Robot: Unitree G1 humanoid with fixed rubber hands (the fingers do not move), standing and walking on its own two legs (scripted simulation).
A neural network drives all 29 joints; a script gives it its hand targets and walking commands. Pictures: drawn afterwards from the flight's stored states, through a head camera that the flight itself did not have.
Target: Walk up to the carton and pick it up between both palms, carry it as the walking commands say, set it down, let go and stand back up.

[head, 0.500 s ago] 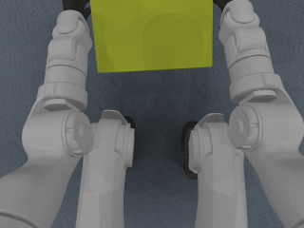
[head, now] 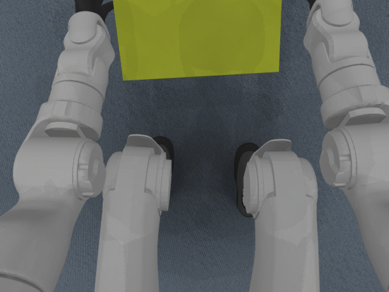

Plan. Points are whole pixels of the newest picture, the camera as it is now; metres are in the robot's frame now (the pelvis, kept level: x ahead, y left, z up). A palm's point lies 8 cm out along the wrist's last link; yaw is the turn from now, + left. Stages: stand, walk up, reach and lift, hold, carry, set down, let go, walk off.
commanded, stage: set down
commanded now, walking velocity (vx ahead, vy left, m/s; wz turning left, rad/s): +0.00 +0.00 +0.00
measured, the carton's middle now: out of the picture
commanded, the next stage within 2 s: let go in 1.48 s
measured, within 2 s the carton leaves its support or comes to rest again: neither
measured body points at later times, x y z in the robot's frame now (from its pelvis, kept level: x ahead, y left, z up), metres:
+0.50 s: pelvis +0.01 +0.00 +0.03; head +0.35 +0.00 +0.32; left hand +0.53 +0.20 -0.10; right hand +0.57 -0.18 -0.10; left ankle +0.12 +0.13 -0.34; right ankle +0.11 -0.12 -0.34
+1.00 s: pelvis +0.02 +0.00 +0.15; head +0.33 -0.01 +0.48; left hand +0.53 +0.21 +0.05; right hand +0.57 -0.19 +0.05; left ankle +0.12 +0.13 -0.34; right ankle +0.11 -0.12 -0.34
